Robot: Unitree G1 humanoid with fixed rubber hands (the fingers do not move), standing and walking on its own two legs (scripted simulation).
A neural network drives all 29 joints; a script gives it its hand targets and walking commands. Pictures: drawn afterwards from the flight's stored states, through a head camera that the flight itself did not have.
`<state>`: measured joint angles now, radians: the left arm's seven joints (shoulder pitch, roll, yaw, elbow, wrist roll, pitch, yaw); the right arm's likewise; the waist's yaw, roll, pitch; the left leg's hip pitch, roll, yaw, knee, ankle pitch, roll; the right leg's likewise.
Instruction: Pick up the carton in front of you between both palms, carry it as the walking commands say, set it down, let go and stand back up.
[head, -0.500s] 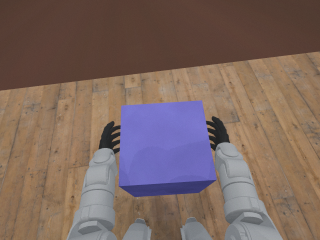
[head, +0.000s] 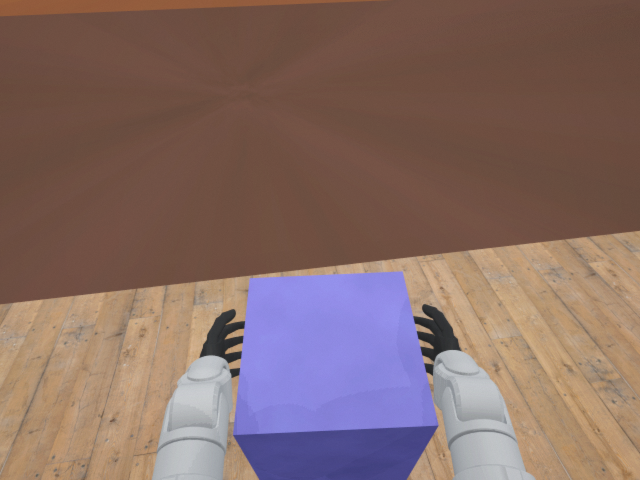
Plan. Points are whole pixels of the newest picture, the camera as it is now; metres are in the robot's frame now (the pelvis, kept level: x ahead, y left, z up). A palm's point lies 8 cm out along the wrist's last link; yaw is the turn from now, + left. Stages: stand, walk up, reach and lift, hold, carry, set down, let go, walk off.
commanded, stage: reach and lift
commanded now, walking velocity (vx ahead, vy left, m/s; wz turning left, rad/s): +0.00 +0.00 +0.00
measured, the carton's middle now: (330, 384) +0.29 +0.00 -0.04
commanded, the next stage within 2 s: hold in 0.92 s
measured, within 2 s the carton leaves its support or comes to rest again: neither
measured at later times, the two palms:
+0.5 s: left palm (215, 359) +0.28 +0.15 +0.04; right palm (451, 352) +0.29 -0.16 +0.04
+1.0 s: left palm (212, 354) +0.28 +0.15 +0.05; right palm (450, 349) +0.28 -0.15 +0.05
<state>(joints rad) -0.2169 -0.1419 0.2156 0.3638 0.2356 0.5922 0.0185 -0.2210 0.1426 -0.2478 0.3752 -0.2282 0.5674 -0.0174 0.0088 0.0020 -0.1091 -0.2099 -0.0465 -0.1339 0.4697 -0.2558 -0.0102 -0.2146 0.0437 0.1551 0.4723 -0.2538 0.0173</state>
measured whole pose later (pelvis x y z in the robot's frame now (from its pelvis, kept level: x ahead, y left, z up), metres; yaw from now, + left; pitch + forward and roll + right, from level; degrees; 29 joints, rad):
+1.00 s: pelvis +0.00 +0.00 +0.01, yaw +0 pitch -5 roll +0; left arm -0.23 -0.14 0.19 0.24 0.25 0.72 0.00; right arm -0.21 0.14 -0.21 0.23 -0.25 0.69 0.00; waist 0.02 0.00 -0.03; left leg -0.06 -0.04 -0.13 0.36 -0.21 -0.01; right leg -0.07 0.03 0.14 0.37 -0.22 0.01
